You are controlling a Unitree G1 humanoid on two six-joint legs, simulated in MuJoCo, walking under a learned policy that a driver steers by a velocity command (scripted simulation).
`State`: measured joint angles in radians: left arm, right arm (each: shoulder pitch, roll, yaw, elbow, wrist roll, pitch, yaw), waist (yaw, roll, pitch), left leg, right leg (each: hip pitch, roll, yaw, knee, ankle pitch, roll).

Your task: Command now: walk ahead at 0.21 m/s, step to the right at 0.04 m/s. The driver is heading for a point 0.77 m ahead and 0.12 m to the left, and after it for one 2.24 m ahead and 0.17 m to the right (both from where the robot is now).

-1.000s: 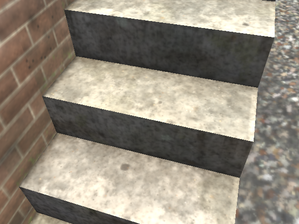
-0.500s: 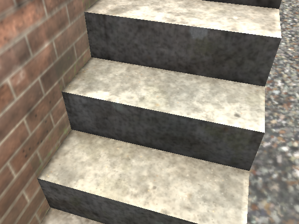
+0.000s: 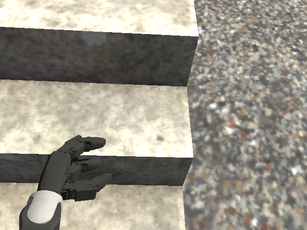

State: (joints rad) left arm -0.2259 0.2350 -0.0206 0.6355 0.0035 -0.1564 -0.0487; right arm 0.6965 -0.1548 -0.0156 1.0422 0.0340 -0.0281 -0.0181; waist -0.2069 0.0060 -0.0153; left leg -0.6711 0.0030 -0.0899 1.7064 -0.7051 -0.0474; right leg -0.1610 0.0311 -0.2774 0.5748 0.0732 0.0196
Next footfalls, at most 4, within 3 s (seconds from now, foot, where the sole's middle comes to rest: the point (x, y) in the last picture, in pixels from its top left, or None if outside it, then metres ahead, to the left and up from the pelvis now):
0.08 left None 0.06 0.08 -0.57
0.36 right None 0.00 -0.05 -0.60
0.62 left None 0.33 -0.01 -0.41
0.68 right None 0.13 -0.10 -0.34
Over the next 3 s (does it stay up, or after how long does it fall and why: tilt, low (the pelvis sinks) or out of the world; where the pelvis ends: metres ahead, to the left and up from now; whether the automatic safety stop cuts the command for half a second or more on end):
stays up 0.84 0.01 0.71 its command is cut before an obstacle from the start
